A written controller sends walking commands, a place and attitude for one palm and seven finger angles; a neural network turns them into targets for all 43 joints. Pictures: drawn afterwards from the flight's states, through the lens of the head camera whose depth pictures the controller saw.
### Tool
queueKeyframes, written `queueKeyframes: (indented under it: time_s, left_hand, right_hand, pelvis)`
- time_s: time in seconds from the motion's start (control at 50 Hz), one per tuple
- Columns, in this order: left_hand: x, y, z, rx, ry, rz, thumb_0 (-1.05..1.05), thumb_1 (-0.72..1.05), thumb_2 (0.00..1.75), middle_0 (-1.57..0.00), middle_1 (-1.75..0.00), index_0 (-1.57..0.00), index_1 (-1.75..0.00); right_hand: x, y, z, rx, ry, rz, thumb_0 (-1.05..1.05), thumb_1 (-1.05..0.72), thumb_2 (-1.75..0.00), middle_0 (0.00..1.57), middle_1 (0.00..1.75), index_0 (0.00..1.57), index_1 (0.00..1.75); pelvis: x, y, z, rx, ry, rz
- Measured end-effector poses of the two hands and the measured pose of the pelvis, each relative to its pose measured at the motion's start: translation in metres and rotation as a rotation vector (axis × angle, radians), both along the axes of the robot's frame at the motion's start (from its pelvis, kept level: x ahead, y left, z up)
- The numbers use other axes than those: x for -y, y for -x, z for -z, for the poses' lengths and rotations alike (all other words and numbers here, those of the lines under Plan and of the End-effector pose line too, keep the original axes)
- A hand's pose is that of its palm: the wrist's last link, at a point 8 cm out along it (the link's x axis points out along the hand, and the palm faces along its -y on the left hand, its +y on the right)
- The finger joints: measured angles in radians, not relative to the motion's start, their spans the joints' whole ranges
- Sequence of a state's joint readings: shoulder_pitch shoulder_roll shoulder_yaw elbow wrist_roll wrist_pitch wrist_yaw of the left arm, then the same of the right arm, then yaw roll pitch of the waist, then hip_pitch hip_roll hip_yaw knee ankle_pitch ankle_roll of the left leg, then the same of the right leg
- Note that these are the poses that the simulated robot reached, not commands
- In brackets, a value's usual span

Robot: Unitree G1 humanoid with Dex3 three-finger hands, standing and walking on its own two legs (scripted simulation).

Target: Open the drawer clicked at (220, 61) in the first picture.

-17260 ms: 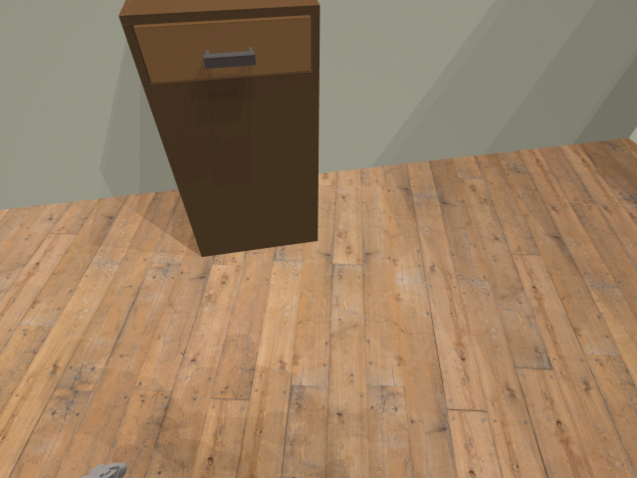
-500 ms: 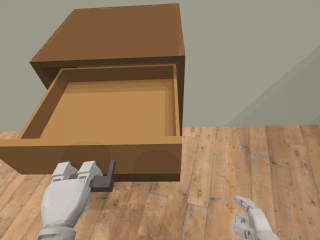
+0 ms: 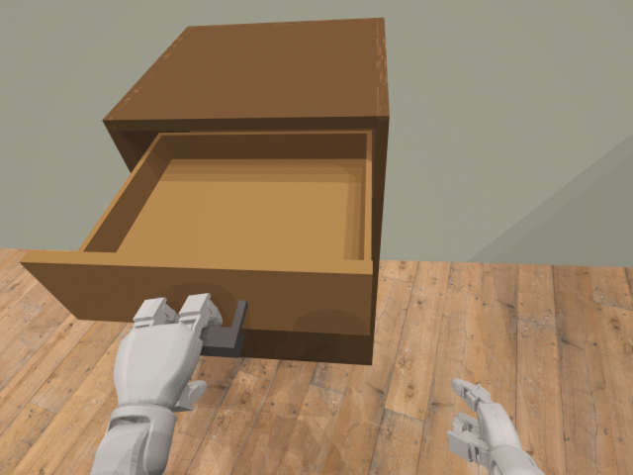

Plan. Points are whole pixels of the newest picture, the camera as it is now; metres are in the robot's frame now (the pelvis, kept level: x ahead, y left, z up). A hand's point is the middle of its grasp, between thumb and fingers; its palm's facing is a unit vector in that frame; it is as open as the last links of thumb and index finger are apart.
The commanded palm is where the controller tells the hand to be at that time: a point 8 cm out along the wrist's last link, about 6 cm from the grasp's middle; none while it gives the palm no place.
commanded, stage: open the thumb to release the handle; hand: left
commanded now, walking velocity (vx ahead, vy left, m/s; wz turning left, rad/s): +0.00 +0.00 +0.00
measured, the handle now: (194, 323) +0.27 +0.20 +0.06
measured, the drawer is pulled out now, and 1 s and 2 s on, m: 0.29 0.29 0.29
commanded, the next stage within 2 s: lift the hand off the handle in 0.12 s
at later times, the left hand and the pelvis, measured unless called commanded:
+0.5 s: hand (183, 370) +0.22 +0.20 +0.04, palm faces +0.08 -0.11 -0.99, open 13.8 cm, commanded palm +0.19 +0.21 +0.09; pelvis -0.02 +0.00 +0.00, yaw +0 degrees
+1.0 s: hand (172, 343) +0.22 +0.20 +0.10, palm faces +0.12 -0.13 -0.98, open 13.8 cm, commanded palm +0.19 +0.19 +0.16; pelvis -0.02 +0.01 +0.01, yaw +0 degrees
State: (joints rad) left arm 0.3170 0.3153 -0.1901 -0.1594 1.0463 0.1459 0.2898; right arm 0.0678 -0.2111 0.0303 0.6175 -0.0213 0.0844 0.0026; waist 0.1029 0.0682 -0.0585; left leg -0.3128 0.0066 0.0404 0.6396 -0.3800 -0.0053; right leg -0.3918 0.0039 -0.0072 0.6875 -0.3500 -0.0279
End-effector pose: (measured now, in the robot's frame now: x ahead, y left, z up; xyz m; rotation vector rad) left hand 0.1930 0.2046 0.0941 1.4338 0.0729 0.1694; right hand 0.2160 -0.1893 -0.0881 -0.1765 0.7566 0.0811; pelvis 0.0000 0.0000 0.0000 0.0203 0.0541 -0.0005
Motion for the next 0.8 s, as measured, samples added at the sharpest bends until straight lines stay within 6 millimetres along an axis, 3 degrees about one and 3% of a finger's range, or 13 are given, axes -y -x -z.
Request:
queueKeyframes:
  time_s: [0.14,0.26,0.4,0.6,0.8]
  left_hand:
    - [-0.001,0.005,0.000,-0.005,-0.003,0.011,0.00,-0.27,0.40,-0.29,-1.22,-0.34,-1.23]
    - [-0.001,0.005,0.000,-0.002,-0.005,0.019,0.00,-0.42,0.33,-0.28,-1.21,-0.33,-1.21]
    - [-0.001,0.005,0.001,0.010,-0.013,0.019,0.00,-0.47,0.31,-0.28,-1.20,-0.32,-1.20]
    - [-0.002,-0.003,0.001,-0.001,-0.012,0.028,0.00,-0.49,0.30,-0.31,-1.21,-0.32,-1.20]
    - [-0.006,-0.001,-0.029,0.049,-0.007,0.024,0.00,-0.49,0.30,-0.32,-1.20,-0.32,-1.20]
  right_hand:
    - [0.012,0.007,-0.002,-0.001,0.028,0.008,0.01,-0.91,-0.90,0.20,0.30,0.20,0.30]
    - [0.023,0.018,0.000,-0.022,0.049,0.037,0.01,-0.91,-0.90,0.20,0.30,0.20,0.30]
    - [0.026,0.030,0.005,-0.051,0.061,0.056,0.01,-0.91,-0.90,0.20,0.30,0.20,0.30]
    - [0.015,0.034,0.006,-0.052,0.041,0.061,0.01,-0.91,-0.90,0.20,0.30,0.20,0.30]
    - [0.004,0.025,-0.004,-0.021,0.022,0.037,0.01,-0.91,-0.90,0.20,0.30,0.20,0.30]
  pelvis:
    - [0.003,0.006,-0.002,0.007,-0.001,-0.002]
    - [0.004,0.010,-0.003,0.007,-0.001,0.000]
    - [0.001,0.013,-0.003,0.006,-0.001,-0.002]
    - [-0.002,0.018,-0.004,0.015,-0.001,-0.002]
    - [-0.007,0.018,-0.008,0.049,0.003,-0.003]
